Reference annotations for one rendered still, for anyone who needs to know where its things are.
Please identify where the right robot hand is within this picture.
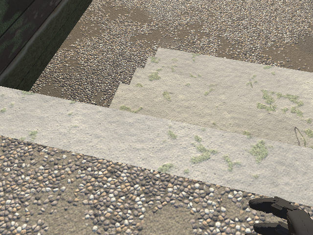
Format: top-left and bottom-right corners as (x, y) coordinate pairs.
(245, 196), (313, 235)

